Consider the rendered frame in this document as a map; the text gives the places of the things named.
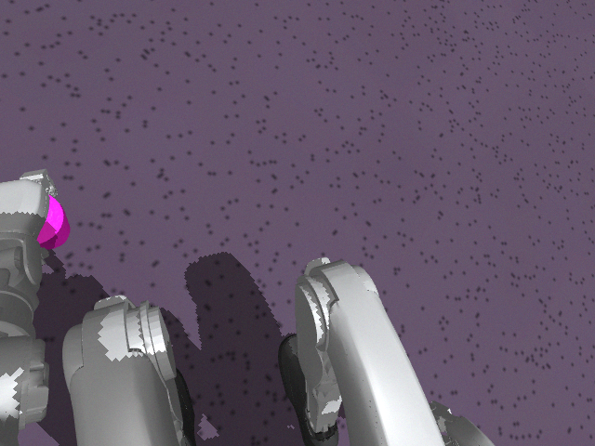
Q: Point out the right robot hand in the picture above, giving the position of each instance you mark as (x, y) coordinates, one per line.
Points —
(460, 431)

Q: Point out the left robot hand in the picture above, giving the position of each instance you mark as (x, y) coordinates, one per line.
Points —
(24, 204)

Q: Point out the left robot foot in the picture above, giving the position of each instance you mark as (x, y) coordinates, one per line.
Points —
(186, 409)

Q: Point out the right robot foot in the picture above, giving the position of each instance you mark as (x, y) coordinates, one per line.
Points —
(294, 386)

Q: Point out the cup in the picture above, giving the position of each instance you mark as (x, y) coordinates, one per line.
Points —
(56, 229)

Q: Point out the left robot arm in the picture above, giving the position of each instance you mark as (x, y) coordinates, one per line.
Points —
(23, 371)

